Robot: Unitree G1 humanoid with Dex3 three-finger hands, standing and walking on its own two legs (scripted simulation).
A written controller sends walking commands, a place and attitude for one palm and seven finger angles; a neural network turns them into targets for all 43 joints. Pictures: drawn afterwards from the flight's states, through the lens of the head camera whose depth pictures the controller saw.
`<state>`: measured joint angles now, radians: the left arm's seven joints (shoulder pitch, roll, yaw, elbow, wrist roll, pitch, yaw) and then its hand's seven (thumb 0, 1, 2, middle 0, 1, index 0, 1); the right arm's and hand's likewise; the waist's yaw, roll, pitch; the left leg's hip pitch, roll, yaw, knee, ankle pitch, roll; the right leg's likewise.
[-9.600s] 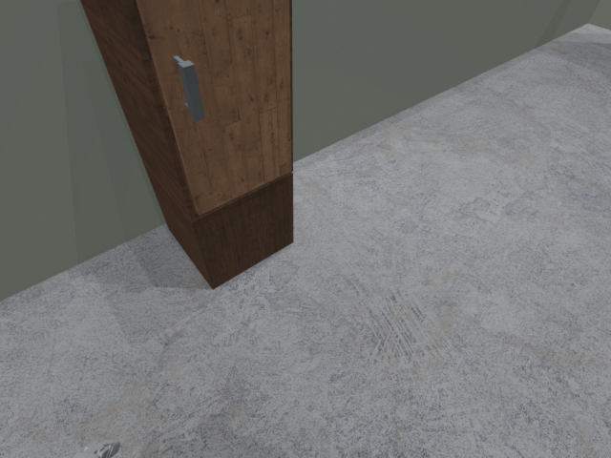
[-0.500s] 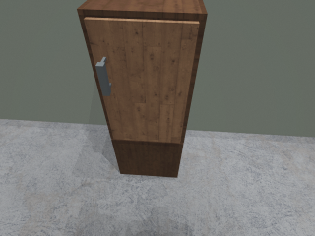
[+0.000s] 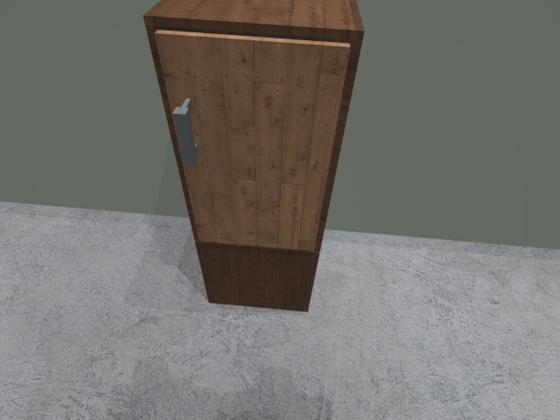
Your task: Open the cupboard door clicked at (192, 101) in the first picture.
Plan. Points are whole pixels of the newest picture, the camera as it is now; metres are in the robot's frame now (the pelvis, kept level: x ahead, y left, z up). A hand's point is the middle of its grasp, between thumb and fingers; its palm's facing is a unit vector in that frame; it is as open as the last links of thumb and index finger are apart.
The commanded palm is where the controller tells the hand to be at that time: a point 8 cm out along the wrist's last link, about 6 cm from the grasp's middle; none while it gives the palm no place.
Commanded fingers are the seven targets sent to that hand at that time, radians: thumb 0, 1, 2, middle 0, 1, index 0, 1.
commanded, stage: look again from close up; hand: left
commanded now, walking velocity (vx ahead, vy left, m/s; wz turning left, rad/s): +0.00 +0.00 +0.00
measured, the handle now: (188, 132) +0.64 +0.23 +0.07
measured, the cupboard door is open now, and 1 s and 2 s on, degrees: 0 0 0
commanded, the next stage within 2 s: shuffle to correct the standing spot in 0.54 s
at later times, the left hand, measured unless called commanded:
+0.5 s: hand out of the picture -0.01 +0.18 -0.17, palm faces +0.05 -0.98 -0.17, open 7.4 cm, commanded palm none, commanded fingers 0.00 0.90 0.90 -0.20 -0.30 -0.20 -0.30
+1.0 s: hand out of the picture +0.08 +0.18 -0.17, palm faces +0.04 -0.98 -0.18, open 7.4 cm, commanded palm none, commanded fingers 0.00 0.90 0.90 -0.20 -0.30 -0.20 -0.30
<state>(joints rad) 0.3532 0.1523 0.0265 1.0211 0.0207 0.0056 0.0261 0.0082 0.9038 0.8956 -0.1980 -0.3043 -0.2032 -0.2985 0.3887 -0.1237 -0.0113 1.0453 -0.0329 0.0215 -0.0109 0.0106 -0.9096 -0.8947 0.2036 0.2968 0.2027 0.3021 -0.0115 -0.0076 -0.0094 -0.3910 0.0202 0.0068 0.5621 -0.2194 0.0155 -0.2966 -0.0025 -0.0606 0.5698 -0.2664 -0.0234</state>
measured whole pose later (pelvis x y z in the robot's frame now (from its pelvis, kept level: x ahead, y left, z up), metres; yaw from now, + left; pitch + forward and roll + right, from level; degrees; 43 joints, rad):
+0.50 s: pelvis +0.02 +0.01 +0.01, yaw +0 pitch +0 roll +0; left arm 0.38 0.13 0.02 1.09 0.03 -0.01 0.03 0.01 0.90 0.90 -0.20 -0.30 -0.20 -0.30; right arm 0.32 -0.14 -0.01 1.07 -0.03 0.00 -0.02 0.01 -0.92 -0.89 0.20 0.30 0.20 0.30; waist 0.01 0.00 -0.02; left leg -0.34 0.00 0.02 0.49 -0.15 0.02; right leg -0.26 -0.02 -0.04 0.52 -0.25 0.00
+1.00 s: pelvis +0.09 +0.02 +0.00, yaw -1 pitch +1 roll +1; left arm 0.32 0.14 0.02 1.08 0.02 0.00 0.05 0.01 0.90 0.90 -0.20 -0.30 -0.20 -0.30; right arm 0.30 -0.14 0.00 1.08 -0.01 -0.02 -0.04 0.02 -0.93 -0.89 0.20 0.30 0.20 0.30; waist 0.02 -0.04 0.02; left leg -0.27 -0.03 0.05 0.51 -0.26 0.04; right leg -0.19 -0.05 0.00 0.53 -0.36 0.02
